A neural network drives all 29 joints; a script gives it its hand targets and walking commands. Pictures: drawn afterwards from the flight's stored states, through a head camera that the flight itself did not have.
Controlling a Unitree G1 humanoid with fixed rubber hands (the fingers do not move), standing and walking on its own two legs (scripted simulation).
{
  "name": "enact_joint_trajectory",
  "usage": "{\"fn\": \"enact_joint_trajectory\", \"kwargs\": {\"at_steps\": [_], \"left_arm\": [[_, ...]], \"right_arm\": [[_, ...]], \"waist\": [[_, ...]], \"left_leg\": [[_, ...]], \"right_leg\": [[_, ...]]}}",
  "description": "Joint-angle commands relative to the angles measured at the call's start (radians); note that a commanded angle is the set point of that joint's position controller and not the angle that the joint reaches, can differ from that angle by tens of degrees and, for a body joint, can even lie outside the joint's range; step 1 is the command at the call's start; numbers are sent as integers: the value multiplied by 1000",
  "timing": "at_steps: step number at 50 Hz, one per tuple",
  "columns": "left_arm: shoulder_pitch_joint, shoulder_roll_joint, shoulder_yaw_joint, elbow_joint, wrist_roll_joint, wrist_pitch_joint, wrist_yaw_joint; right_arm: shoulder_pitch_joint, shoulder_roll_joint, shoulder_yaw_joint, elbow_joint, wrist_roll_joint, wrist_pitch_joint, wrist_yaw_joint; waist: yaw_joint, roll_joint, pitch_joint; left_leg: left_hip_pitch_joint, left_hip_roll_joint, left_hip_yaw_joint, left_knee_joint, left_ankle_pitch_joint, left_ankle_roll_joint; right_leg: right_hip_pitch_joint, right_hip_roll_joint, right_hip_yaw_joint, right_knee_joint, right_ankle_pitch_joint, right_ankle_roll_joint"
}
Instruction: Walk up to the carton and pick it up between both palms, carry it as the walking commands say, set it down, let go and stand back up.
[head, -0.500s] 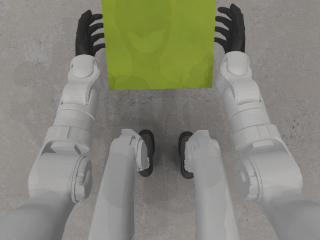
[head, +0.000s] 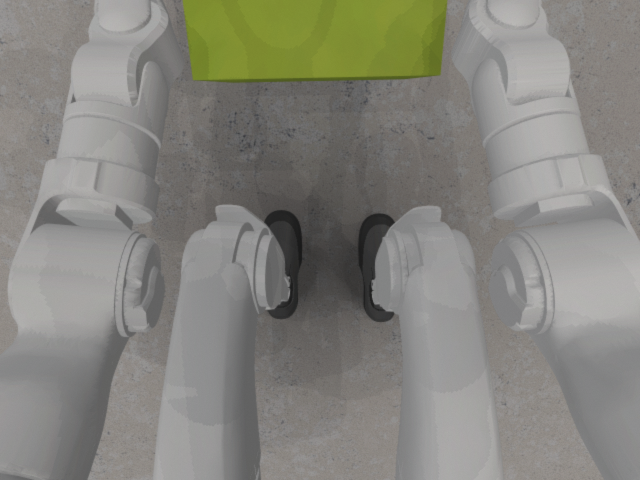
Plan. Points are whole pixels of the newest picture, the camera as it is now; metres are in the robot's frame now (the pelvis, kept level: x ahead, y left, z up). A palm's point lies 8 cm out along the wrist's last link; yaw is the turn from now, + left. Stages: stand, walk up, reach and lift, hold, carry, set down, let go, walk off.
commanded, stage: set down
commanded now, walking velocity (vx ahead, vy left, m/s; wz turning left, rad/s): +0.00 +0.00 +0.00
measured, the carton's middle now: out of the picture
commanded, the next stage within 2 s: none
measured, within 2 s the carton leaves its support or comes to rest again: rests again in 1.08 s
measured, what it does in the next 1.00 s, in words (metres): lowers itself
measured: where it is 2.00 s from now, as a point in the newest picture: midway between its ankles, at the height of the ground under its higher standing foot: (330, 284)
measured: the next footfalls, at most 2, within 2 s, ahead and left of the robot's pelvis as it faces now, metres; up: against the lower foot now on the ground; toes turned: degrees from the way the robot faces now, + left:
none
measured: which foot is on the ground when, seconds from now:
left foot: down 0.00-1.00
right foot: down 0.00-1.00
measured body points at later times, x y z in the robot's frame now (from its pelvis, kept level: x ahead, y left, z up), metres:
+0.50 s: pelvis +0.02 +0.00 -0.06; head +0.40 +0.00 +0.16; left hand +0.59 +0.18 -0.24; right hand +0.59 -0.14 -0.24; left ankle +0.15 +0.08 -0.44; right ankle +0.14 -0.10 -0.44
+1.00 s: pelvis +0.03 +0.00 -0.10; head +0.42 +0.01 +0.11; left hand +0.60 +0.19 -0.30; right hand +0.61 -0.13 -0.30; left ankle +0.14 +0.08 -0.44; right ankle +0.14 -0.10 -0.44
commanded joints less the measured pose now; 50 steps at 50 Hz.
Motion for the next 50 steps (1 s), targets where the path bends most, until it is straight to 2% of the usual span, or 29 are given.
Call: {"fn": "enact_joint_trajectory", "kwargs": {"at_steps": [1,2,3,4,6,8,10,13,14,15,16,18,21,22,23,25,27,28,30,31,32,34,35,38,40,41,44,45,50], "left_arm": [[-896,-554,-210,-217,-30,-61,-260],[-863,-598,-200,-139,-27,-56,-282],[-821,-619,-164,-68,23,-50,-303],[-832,-658,-156,-42,39,-42,-326],[-906,-698,-193,-146,17,-56,-346],[-915,-731,-204,-132,17,-49,-357],[-915,-754,-233,-150,2,-44,-375],[-1025,-740,-300,-337,-59,-56,-366],[-988,-761,-310,-313,-65,-49,-364],[-1039,-754,-329,-364,-98,-53,-361],[-1028,-769,-344,-357,-116,-54,-359],[-1032,-755,-342,-385,-125,-64,-356],[-1005,-730,-308,-301,-104,-60,-366],[-1019,-721,-302,-288,-113,-66,-367],[-1003,-718,-293,-272,-99,-68,-369],[-998,-713,-276,-220,-95,-74,-382],[-991,-711,-285,-190,-87,-72,-382],[-1013,-677,-266,-214,-89,-80,-384],[-1014,-683,-281,-205,-100,-79,-391],[-984,-662,-257,-163,-84,-75,-392],[-950,-674,-249,-112,-82,-71,-395],[-953,-654,-240,-124,-78,-75,-400],[-986,-648,-244,-158,-84,-79,-399],[-993,-647,-248,-149,-83,-78,-395],[-1051,-628,-271,-199,-118,-87,-390],[-1056,-590,-276,-239,-121,-97,-383],[-1050,-615,-298,-223,-126,-87,-376],[-1030,-617,-294,-185,-112,-87,-373],[-980,-654,-295,-161,-121,-88,-389]], "right_arm": [[-769,596,255,-156,14,-21,273],[-748,612,245,-108,-3,-18,286],[-738,668,221,-45,-26,-7,308],[-738,666,191,-16,-53,-4,326],[-787,729,203,-94,-53,-3,351],[-825,761,229,-81,-34,4,367],[-787,785,233,-65,-36,13,379],[-846,830,303,-177,23,19,381],[-870,823,323,-192,46,16,377],[-866,818,329,-210,36,21,375],[-877,806,336,-236,45,12,373],[-856,820,351,-218,67,15,369],[-849,812,308,-151,50,12,380],[-850,779,303,-147,38,11,381],[-832,781,288,-106,42,8,386],[-789,773,258,-56,16,6,394],[-810,759,266,-53,27,2,404],[-807,766,263,-56,23,2,406],[-829,735,254,-68,22,-5,406],[-846,722,254,-70,36,-10,406],[-872,705,259,-81,34,-16,406],[-861,698,261,-84,36,-19,408],[-889,686,256,-105,39,-24,406],[-910,684,281,-95,71,-25,407],[-946,663,293,-136,86,-33,391],[-941,671,314,-171,106,-38,387],[-946,661,306,-144,116,-41,383],[-923,660,304,-122,113,-44,383],[-826,674,263,-38,82,-42,391]], "waist": [[40,-46,-1777],[35,-70,-1733],[63,-62,-1623],[42,-60,-1603],[34,-50,-1681],[50,-35,-1715],[28,-39,-1748],[43,-39,-1967],[55,-15,-1989],[25,-52,-2033],[20,-42,-2047],[32,-28,-2057],[44,-16,-1877],[28,-37,-1872],[35,-10,-1814],[25,-24,-1702],[37,-12,-1661],[33,-39,-1621],[14,-30,-1598],[48,-13,-1566],[47,-28,-1496],[58,-37,-1482],[43,-32,-1519],[73,-7,-1485],[47,-19,-1570],[65,-38,-1640],[50,21,-1621],[59,9,-1587],[16,28,-1499]], "left_leg": [[586,-103,-198,-68,121,-40],[556,-99,-185,-61,126,-43],[488,-99,-179,-53,95,-37],[452,-101,-170,-39,65,-42],[478,-105,-181,-17,150,-42],[508,-114,-159,5,178,-45],[522,-109,-159,32,227,-45],[621,-114,-157,79,355,-47],[619,-113,-151,86,381,-52],[641,-119,-158,101,418,-51],[647,-118,-160,109,432,-50],[652,-119,-155,135,491,-50],[603,-109,-172,140,454,-43],[634,-107,-183,155,471,-44],[609,-106,-175,157,442,-42],[529,-106,-172,160,385,-41],[519,-100,-171,173,370,-42],[512,-99,-183,183,383,-30],[513,-99,-184,191,369,-34],[501,-96,-180,198,368,-34],[461,-96,-180,197,328,-29],[429,-95,-178,214,343,-28],[462,-95,-180,224,354,-26],[467,-88,-190,245,398,-23],[486,-84,-187,271,415,-24],[502,-83,-187,280,448,-23],[586,-87,-199,281,483,-23],[594,-85,-202,284,485,-24],[576,-83,-222,297,514,-28]], "right_leg": [[458,37,-9,-46,82,-4],[453,33,-19,-45,69,-1],[391,40,-10,-44,39,0],[395,38,-13,-44,13,-1],[414,44,-20,-3,89,-2],[426,47,-27,7,113,0],[438,47,-32,26,159,4],[514,48,-23,71,273,2],[545,47,-19,80,309,1],[534,47,-23,91,323,3],[549,49,-24,96,341,-6],[540,50,-14,119,389,2],[414,51,-16,129,329,-1],[380,42,-23,136,308,2],[359,47,-19,132,290,-4],[333,47,-20,138,268,-10],[311,38,-20,145,246,-18],[279,39,-20,150,249,-11],[266,33,-28,161,238,-11],[250,32,-20,166,234,-11],[242,29,-24,168,198,-8],[245,25,-26,188,227,-6],[263,24,-21,190,230,-8],[212,23,-21,217,249,-8],[266,18,-17,226,278,-6],[313,13,-18,243,331,-5],[223,19,-23,234,292,-11],[201,16,-27,235,283,-12],[138,16,-25,246,281,-16]]}}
